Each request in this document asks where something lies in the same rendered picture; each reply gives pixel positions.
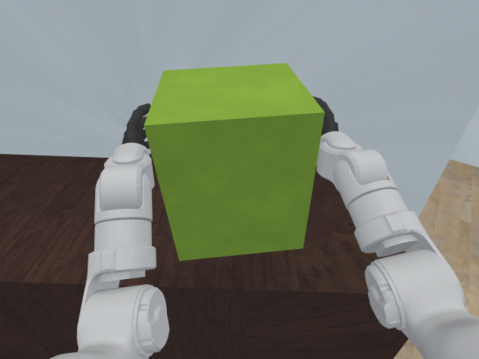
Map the robot right upper arm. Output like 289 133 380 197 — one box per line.
364 248 479 359

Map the robot left upper arm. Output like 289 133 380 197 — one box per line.
50 284 169 359

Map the left robot forearm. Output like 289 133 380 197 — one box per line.
77 143 156 347

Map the carton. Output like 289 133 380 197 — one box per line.
144 63 325 261

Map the left robot hand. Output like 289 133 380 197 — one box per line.
122 103 153 160

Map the pedestal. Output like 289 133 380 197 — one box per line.
0 154 408 359

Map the right robot forearm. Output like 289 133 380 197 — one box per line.
317 131 465 306

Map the right robot hand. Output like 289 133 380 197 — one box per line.
313 96 338 136

